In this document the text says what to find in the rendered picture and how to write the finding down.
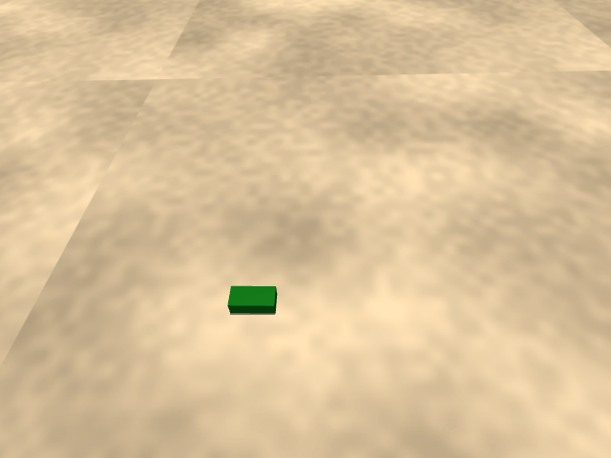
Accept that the carton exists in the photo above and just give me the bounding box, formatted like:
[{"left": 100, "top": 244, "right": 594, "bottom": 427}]
[{"left": 227, "top": 286, "right": 277, "bottom": 314}]

